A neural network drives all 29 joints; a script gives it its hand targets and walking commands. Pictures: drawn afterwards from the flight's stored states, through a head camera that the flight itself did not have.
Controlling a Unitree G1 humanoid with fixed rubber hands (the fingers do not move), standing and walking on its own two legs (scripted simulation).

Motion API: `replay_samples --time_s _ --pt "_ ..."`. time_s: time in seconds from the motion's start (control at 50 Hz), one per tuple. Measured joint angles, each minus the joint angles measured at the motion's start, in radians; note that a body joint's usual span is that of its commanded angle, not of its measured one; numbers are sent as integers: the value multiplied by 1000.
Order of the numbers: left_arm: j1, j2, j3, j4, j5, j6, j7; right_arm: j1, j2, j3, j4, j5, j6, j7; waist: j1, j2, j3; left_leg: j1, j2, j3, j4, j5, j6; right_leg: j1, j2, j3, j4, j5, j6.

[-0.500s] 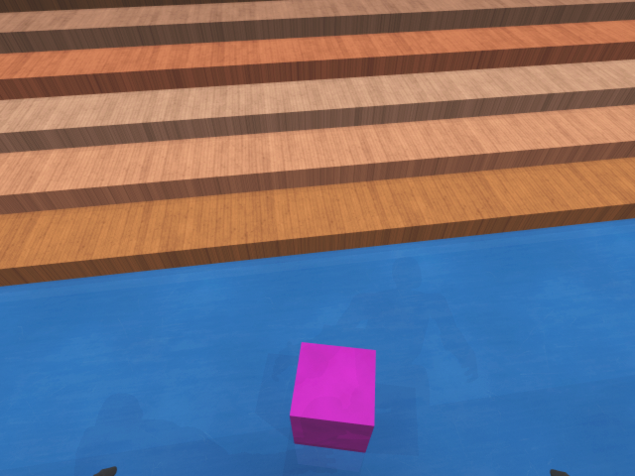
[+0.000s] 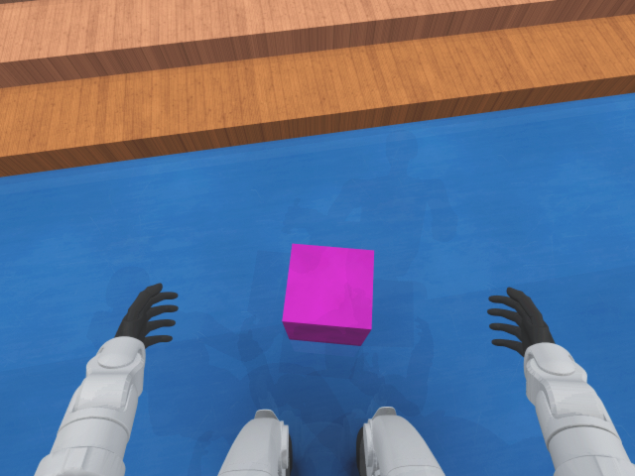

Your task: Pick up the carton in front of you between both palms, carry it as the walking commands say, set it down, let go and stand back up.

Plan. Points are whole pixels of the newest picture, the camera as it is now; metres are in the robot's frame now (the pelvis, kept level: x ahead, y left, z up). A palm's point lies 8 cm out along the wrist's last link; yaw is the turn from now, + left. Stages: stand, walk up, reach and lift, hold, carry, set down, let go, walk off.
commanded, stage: reach and lift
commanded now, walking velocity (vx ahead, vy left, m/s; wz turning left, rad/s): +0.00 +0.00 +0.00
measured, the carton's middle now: (328, 298) +0.48 -0.02 -0.60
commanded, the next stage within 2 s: none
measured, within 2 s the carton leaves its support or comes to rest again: neither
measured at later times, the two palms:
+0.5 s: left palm (211, 230) +0.47 +0.19 -0.14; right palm (461, 248) +0.43 -0.22 -0.14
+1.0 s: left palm (245, 255) +0.50 +0.16 -0.32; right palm (428, 270) +0.46 -0.22 -0.31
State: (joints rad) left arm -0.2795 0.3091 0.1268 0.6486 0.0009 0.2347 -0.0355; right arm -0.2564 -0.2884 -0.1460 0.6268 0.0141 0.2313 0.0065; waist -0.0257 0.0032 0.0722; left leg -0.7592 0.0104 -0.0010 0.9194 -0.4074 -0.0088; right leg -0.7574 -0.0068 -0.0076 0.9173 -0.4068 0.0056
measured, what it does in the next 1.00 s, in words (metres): lowers itself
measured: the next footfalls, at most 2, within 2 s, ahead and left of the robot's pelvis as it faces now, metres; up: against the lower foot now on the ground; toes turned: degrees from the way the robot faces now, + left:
none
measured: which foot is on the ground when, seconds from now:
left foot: down 0.00-1.00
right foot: down 0.00-1.00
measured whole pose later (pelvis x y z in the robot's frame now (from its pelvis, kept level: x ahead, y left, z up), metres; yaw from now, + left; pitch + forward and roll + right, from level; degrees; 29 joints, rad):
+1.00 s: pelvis -0.04 +0.01 -0.16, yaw -2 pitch +54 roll -1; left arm -1.27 0.28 0.32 1.01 0.09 0.10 0.04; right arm -1.19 -0.19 -0.43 0.91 -0.05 0.08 -0.07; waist -0.05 0.01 -0.07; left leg -1.95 -0.01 -0.04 1.49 -0.48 -0.02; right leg -1.95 0.02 0.02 1.47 -0.46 0.03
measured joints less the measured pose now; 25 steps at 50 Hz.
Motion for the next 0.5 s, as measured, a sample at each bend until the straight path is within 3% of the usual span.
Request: replay_samples --time_s 0.26,0.5 --pt "-544 31 34 191 -37 46 19 -505 15 -63 139 52 47 -57 -20 4 -4 -422 -1 -7 134 69 1 -417 0 -4 126 71 2" --pt "-1021 65 113 386 17 40 15 -949 26 -195 287 -6 42 -77 -40 10 20 -686 -7 -8 173 117 7 -678 -5 -3 164 118 7"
